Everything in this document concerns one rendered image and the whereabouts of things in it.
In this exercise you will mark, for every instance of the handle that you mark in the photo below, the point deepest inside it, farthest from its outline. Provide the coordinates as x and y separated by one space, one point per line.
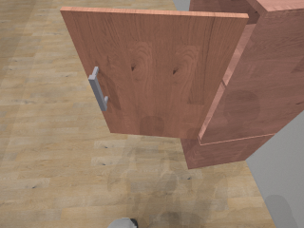
102 101

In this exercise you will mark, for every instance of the cupboard door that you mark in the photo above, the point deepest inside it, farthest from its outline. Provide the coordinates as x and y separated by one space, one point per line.
160 69

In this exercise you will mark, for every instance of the left robot thigh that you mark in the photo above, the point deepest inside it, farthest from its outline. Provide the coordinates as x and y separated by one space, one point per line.
122 223

